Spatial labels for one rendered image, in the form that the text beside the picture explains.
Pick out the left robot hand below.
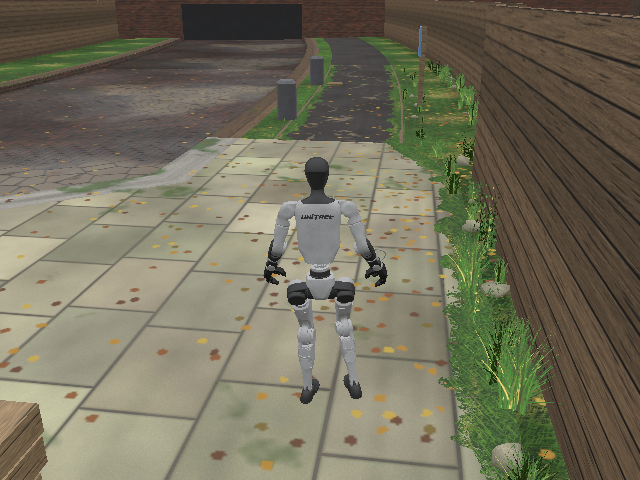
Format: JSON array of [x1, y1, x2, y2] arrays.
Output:
[[263, 267, 286, 285]]

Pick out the robot right forearm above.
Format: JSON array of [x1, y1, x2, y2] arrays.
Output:
[[361, 238, 383, 271]]

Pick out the robot left foot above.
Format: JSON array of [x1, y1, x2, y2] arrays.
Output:
[[300, 379, 320, 404]]

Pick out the robot left forearm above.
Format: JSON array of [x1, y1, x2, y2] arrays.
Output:
[[265, 239, 282, 271]]

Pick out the right robot upper arm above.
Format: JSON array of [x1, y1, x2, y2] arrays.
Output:
[[338, 200, 370, 255]]

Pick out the robot head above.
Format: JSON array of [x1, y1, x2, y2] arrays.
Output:
[[301, 157, 335, 204]]

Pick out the right robot hand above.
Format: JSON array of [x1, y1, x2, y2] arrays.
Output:
[[365, 262, 388, 287]]

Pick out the left robot upper arm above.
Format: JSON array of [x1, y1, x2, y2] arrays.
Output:
[[271, 201, 297, 254]]

